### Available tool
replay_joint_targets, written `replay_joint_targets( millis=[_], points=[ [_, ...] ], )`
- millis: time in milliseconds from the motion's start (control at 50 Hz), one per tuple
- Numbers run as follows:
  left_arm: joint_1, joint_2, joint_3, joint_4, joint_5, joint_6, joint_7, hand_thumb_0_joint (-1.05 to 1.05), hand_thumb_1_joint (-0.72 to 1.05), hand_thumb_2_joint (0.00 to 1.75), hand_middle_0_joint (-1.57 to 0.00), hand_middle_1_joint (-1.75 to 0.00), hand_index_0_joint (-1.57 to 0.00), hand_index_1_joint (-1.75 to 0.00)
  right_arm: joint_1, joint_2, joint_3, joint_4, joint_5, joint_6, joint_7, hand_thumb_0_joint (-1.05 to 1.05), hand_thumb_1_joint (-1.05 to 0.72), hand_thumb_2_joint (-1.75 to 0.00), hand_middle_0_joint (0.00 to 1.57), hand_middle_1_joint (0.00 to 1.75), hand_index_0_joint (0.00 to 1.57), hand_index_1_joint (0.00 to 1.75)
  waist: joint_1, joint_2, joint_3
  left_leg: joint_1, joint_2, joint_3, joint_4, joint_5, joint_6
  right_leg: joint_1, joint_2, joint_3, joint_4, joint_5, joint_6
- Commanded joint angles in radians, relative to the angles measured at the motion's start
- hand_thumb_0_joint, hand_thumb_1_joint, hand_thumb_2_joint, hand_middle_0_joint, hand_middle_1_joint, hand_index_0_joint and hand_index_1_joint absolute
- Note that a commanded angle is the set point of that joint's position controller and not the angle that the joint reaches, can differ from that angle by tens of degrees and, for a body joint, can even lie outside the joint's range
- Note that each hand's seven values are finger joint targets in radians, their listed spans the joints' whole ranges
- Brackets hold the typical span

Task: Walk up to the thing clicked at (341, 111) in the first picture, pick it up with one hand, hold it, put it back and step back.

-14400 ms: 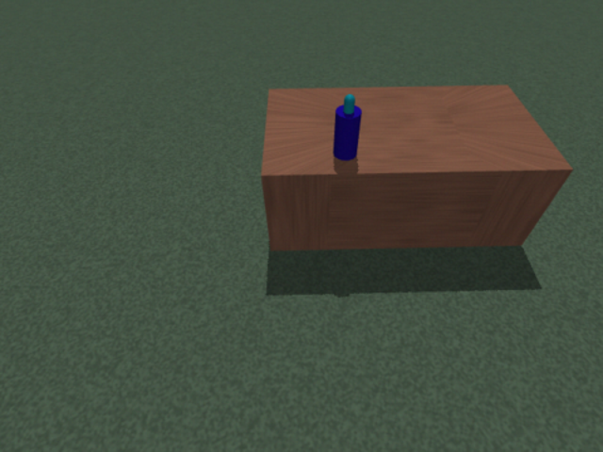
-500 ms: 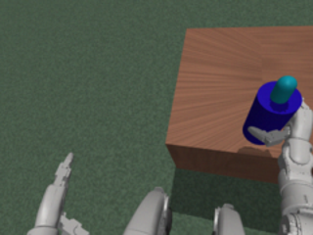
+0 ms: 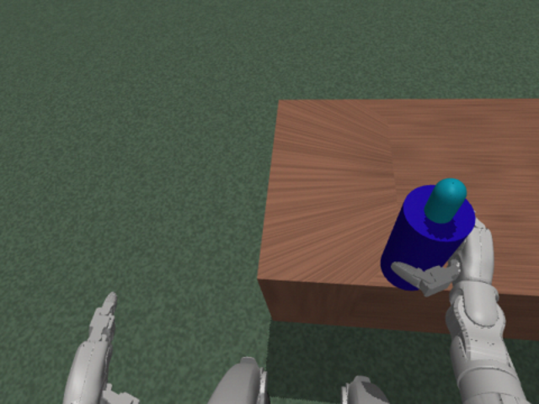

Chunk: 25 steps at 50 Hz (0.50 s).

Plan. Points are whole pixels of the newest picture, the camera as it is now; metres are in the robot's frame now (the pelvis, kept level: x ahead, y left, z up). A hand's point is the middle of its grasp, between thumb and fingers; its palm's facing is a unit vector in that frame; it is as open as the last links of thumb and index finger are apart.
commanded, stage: lift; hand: right
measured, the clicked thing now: (425, 233) +0.37 -0.16 +0.02
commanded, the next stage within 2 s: hold in 0.66 s
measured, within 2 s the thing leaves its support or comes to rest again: neither
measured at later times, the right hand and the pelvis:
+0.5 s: hand (443, 246) +0.35 -0.18 +0.03, palm faces +0.16 +0.99 -0.03, open 11.6 cm; pelvis +0.01 -0.01 +0.02, yaw +0 degrees
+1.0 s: hand (449, 243) +0.34 -0.18 +0.06, palm faces +0.16 +0.99 -0.03, open 11.6 cm; pelvis +0.01 -0.01 +0.04, yaw +0 degrees
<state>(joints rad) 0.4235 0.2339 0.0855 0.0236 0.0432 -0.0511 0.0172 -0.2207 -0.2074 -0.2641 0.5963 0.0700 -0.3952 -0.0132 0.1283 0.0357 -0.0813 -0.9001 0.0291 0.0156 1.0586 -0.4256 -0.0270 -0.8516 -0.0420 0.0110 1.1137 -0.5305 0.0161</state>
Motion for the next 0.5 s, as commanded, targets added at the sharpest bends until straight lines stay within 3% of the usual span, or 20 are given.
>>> replay_joint_targets(
  millis=[0,20,40,60,80,100,120,140,160,180,240,260,300,320,380,400,480],
  points=[
    [0.01,0.173,0.122,-0.144,-0.011,-0.055,0.027,0.0,-0.57,0.06,-0.04,-0.04,-0.03,-0.05,-0.412,-0.177,-0.048,-0.441,0.051,-0.146,-0.02,0.0,0.03,-1.27,1.19,1.4,1.25,1.4,-0.024,-0.109,-0.473,0.301,-0.04,0.01,-0.139,0.287,0.019,0.271,0.043,-0.007,-0.187,0.326,-0.011],
    [-0.002,0.146,0.091,-0.14,-0.013,-0.055,0.026,0.0,-0.57,0.06,-0.04,-0.04,-0.03,-0.05,-0.379,-0.155,-0.032,-0.43,0.052,-0.142,-0.021,0.0,0.03,-1.28,1.2,1.4,1.26,1.4,-0.032,-0.121,-0.449,0.301,-0.039,0.009,-0.144,0.284,0.019,0.272,0.042,-0.008,-0.198,0.331,-0.009],
    [-0.013,0.149,0.095,-0.147,-0.015,-0.054,0.027,0.0,-0.57,0.06,-0.04,-0.04,-0.03,-0.05,-0.414,-0.147,-0.015,-0.466,0.054,-0.142,-0.023,0.0,0.05,-1.28,1.19,1.41,1.25,1.41,-0.029,-0.126,-0.447,0.296,-0.038,0.008,-0.153,0.265,0.02,0.278,0.042,-0.009,-0.207,0.304,-0.01],
    [-0.021,0.187,0.136,-0.142,-0.016,-0.056,0.036,0.0,-0.57,0.06,-0.04,-0.04,-0.03,-0.05,-0.422,-0.175,-0.04,-0.49,0.053,-0.144,-0.027,0.0,0.05,-1.27,1.18,1.4,1.25,1.4,-0.024,-0.107,-0.469,0.303,-0.038,0.007,-0.153,0.274,0.019,0.307,0.037,-0.005,-0.209,0.321,-0.011],
    [0.001,0.174,0.119,-0.127,-0.015,-0.054,0.037,0.0,-0.57,0.06,-0.04,-0.04,-0.03,-0.05,-0.437,-0.186,-0.029,-0.534,0.051,-0.143,-0.03,0.0,0.06,-1.27,1.18,1.4,1.24,1.4,-0.031,-0.135,-0.451,0.31,-0.037,0.003,-0.166,0.261,0.02,0.309,0.038,-0.01,-0.219,0.296,-0.011],
    [0.002,0.154,0.106,-0.122,-0.017,-0.054,0.037,0.0,-0.57,0.06,-0.04,-0.04,-0.03,-0.05,-0.394,-0.149,-0.003,-0.492,0.048,-0.131,-0.028,0.0,0.05,-1.26,1.17,1.39,1.24,1.39,-0.023,-0.106,-0.418,0.317,-0.038,0.004,-0.179,0.251,0.018,0.3,0.04,-0.012,-0.224,0.277,-0.015],
    [-0.005,0.143,0.092,-0.115,-0.019,-0.056,0.036,0.0,-0.57,0.06,-0.04,-0.04,-0.03,-0.05,-0.324,-0.121,-0.003,-0.432,0.051,-0.122,-0.026,0.0,0.06,-1.28,1.19,1.4,1.25,1.4,-0.026,-0.065,-0.393,0.313,-0.04,0.013,-0.179,0.256,0.017,0.289,0.037,-0.004,-0.231,0.299,-0.014],
    [0.008,0.139,0.096,-0.09,-0.019,-0.053,0.036,0.0,-0.56,0.06,-0.04,-0.04,-0.03,-0.05,-0.334,-0.133,-0.008,-0.471,0.052,-0.125,-0.028,0.0,0.08,-1.29,1.19,1.42,1.26,1.42,-0.04,-0.103,-0.394,0.331,-0.033,0.003,-0.184,0.275,0.017,0.295,0.041,-0.013,-0.233,0.313,-0.014],
    [-0.005,0.116,0.066,-0.103,-0.02,-0.054,0.035,0.0,-0.57,0.06,-0.04,-0.04,-0.03,-0.05,-0.352,-0.131,-0.002,-0.47,0.05,-0.123,-0.024,0.0,0.08,-1.28,1.18,1.41,1.25,1.41,-0.033,-0.097,-0.41,0.333,-0.034,0.005,-0.182,0.295,0.017,0.312,0.039,-0.012,-0.231,0.336,-0.014],
    [-0.017,0.122,0.069,-0.121,-0.021,-0.058,0.038,0.0,-0.56,0.06,-0.04,-0.04,-0.03,-0.05,-0.383,-0.126,0.012,-0.514,0.054,-0.125,-0.022,0.0,0.09,-1.27,1.17,1.39,1.24,1.39,-0.031,-0.112,-0.42,0.327,-0.037,0.009,-0.183,0.291,0.018,0.331,0.035,-0.009,-0.239,0.345,-0.01],
    [-0.001,0.132,0.085,-0.064,-0.023,-0.056,0.04,0.0,-0.56,0.05,-0.04,-0.04,-0.04,-0.05,-0.328,-0.125,0.019,-0.471,0.05,-0.107,-0.015,0.0,0.07,-1.29,1.18,1.41,1.25,1.41,-0.03,-0.132,-0.369,0.307,-0.033,0.011,-0.191,0.27,0.02,0.335,0.032,-0.009,-0.26,0.335,-0.006],
    [-0.009,0.115,0.06,-0.07,-0.02,-0.056,0.038,0.0,-0.56,0.05,-0.04,-0.04,-0.04,-0.05,-0.344,-0.124,0.021,-0.487,0.051,-0.107,-0.015,0.0,0.07,-1.28,1.18,1.41,1.25,1.41,-0.043,-0.146,-0.368,0.32,-0.031,0.01,-0.197,0.265,0.022,0.331,0.033,-0.01,-0.267,0.328,-0.004],
    [-0.034,0.144,0.097,-0.086,-0.025,-0.067,0.041,0.0,-0.56,0.05,-0.04,-0.05,-0.04,-0.05,-0.316,-0.121,0.014,-0.478,0.054,-0.097,-0.014,0.0,0.04,-1.28,1.18,1.4,1.24,1.4,-0.036,-0.123,-0.377,0.326,-0.034,0.02,-0.204,0.263,0.019,0.354,0.028,-0.003,-0.277,0.329,-0.002],
    [-0.017,0.138,0.09,-0.073,-0.023,-0.065,0.04,0.0,-0.56,0.05,-0.04,-0.05,-0.04,-0.05,-0.302,-0.123,0.007,-0.479,0.055,-0.091,-0.017,0.0,0.05,-1.28,1.17,1.4,1.24,1.4,-0.045,-0.131,-0.367,0.337,-0.032,0.019,-0.209,0.263,0.02,0.346,0.031,-0.005,-0.285,0.324,-0.002],
    [-0.025,0.132,0.088,-0.072,-0.025,-0.069,0.04,0.0,-0.56,0.05,-0.04,-0.05,-0.04,-0.05,-0.33,-0.12,0.014,-0.544,0.061,-0.093,-0.016,0.0,0.03,-1.28,1.18,1.4,1.25,1.4,-0.05,-0.142,-0.403,0.358,-0.032,0.02,-0.212,0.292,0.02,0.389,0.028,-0.003,-0.286,0.388,0.002],
    [-0.031,0.135,0.093,-0.075,-0.027,-0.072,0.041,0.0,-0.57,0.06,-0.04,-0.04,-0.04,-0.05,-0.289,-0.12,0.007,-0.519,0.063,-0.087,-0.017,0.0,0.04,-1.28,1.18,1.4,1.24,1.4,-0.051,-0.118,-0.401,0.373,-0.033,0.022,-0.214,0.31,0.019,0.384,0.03,-0.001,-0.285,0.406,0.0],
    [-0.06,0.132,0.086,-0.051,-0.03,-0.082,0.047,0.0,-0.57,0.06,-0.04,-0.04,-0.04,-0.05,-0.326,-0.118,0.015,-0.55,0.07,-0.083,-0.022,0.0,0.04,-1.28,1.18,1.4,1.24,1.4,-0.054,-0.103,-0.364,0.38,-0.032,0.019,-0.234,0.272,0.019,0.366,0.029,0.0,-0.305,0.343,-0.006]
  ],
)
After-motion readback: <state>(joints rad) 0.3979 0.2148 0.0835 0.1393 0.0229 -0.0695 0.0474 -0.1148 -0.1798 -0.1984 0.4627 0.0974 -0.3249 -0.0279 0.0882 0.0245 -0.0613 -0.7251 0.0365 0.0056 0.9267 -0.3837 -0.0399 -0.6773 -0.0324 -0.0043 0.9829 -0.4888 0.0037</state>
